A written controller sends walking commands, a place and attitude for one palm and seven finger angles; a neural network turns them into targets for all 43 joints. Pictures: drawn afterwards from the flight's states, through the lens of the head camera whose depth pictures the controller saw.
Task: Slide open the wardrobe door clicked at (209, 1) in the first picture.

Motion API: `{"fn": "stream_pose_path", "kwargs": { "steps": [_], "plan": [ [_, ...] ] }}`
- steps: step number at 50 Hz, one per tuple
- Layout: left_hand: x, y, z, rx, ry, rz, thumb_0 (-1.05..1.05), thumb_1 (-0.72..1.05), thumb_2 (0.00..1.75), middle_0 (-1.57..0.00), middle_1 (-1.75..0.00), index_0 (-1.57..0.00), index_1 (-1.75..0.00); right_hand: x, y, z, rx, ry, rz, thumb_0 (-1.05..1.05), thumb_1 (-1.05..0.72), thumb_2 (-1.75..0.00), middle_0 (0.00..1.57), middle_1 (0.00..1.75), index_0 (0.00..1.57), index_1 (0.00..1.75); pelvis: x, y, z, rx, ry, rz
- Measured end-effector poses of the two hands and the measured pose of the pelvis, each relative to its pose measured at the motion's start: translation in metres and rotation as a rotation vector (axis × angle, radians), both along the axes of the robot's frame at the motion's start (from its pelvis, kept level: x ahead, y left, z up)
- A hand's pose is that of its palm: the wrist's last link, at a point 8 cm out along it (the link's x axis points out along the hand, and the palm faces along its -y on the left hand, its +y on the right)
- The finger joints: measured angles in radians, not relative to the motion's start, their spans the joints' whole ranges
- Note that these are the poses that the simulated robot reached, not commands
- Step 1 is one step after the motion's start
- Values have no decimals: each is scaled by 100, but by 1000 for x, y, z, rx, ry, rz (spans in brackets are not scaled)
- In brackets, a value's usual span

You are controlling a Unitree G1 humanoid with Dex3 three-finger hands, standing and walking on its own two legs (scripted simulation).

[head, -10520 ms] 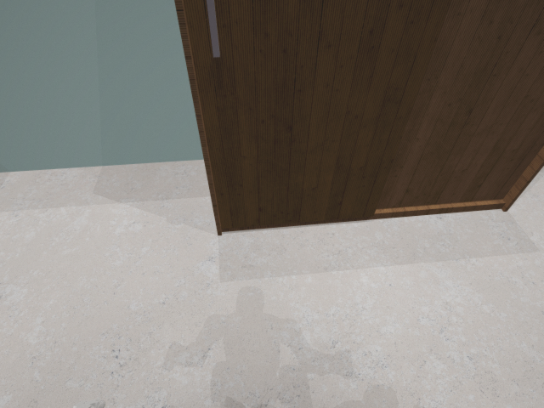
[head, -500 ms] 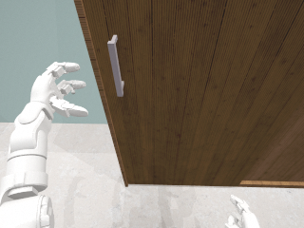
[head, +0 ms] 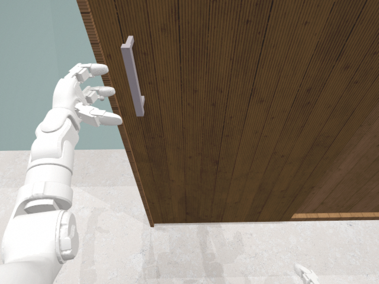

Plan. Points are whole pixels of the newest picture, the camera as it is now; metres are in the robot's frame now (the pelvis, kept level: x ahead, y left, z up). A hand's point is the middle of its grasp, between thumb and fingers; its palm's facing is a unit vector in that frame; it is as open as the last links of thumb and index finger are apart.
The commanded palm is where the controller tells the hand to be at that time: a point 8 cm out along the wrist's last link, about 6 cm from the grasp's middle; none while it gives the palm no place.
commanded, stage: move the hooked fingers beside the handle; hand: left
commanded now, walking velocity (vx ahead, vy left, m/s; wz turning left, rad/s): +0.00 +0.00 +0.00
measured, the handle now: (135, 79) +0.52 +0.15 +0.18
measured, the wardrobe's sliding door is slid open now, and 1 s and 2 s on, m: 0.00 0.00 0.00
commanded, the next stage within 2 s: feel for the door with the fingertips in 0.94 s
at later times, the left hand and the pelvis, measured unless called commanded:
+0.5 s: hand (104, 96) +0.45 +0.20 +0.18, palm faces +0.07 -1.00 +0.01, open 14.0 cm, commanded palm +0.42 +0.24 +0.19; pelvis +0.01 +0.01 +0.00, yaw -2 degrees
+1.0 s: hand (109, 93) +0.45 +0.19 +0.19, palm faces +0.07 -1.00 +0.02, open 14.0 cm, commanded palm +0.43 +0.24 +0.19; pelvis +0.00 +0.00 +0.00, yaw +0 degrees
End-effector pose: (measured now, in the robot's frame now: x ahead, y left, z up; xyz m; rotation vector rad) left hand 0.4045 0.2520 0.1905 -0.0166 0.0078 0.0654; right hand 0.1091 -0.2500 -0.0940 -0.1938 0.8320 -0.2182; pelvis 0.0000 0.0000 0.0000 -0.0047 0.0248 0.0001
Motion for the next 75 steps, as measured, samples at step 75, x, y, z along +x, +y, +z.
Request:
{"fn": "stream_pose_path", "kwargs": {
  "steps": [75],
  "plan": [
    [28,-51,-7,-2,-15,-7,-1,-50,30,-30,-120,-30,-120,-16,3,-9,30,57,-31,1,-90,-90,20,30,20,30,4,0,-2,1,27,-18]
  ]
}}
